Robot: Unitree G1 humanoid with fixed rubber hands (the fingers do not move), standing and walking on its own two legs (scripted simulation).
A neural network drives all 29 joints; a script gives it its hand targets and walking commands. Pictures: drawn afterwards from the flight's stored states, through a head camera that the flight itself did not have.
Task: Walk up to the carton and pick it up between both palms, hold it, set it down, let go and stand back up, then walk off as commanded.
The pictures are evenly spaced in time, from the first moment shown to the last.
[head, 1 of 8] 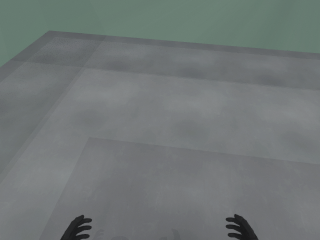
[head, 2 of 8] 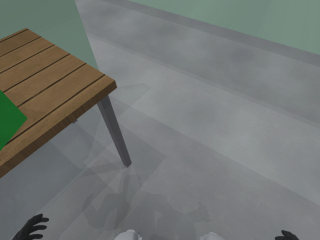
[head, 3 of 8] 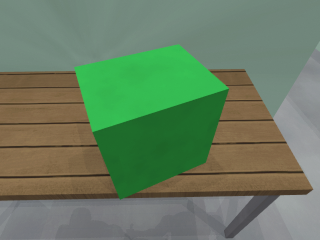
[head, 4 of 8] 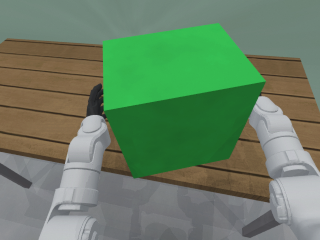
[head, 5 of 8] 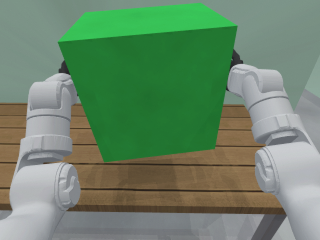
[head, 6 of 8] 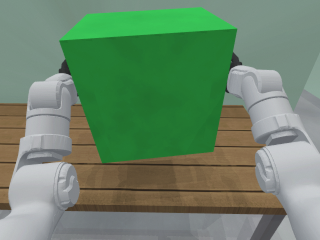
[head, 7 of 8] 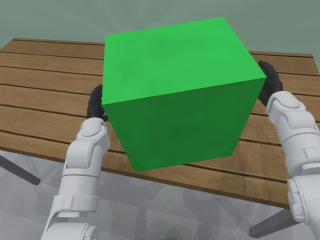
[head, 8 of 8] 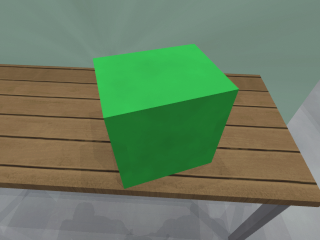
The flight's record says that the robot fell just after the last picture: no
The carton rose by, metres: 0.22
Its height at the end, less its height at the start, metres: +0.00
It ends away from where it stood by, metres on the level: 0.02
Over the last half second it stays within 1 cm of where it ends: yes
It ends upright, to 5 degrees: yes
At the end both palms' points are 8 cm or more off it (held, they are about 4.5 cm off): yes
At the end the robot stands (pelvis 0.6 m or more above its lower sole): yes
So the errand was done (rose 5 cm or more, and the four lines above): yes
